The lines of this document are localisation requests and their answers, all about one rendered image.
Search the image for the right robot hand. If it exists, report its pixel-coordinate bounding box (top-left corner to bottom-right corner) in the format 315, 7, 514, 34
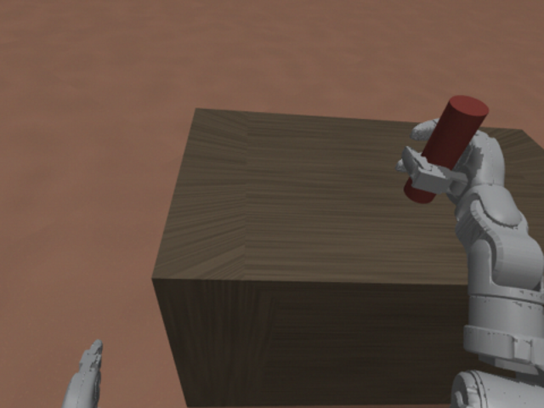
395, 118, 505, 206

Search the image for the right robot arm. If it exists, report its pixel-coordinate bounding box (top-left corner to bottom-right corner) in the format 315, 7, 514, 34
450, 184, 544, 408

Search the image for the left robot hand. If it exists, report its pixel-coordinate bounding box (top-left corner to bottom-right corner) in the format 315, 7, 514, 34
61, 339, 103, 408

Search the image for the can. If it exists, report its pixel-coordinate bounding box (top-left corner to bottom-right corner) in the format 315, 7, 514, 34
404, 95, 489, 204

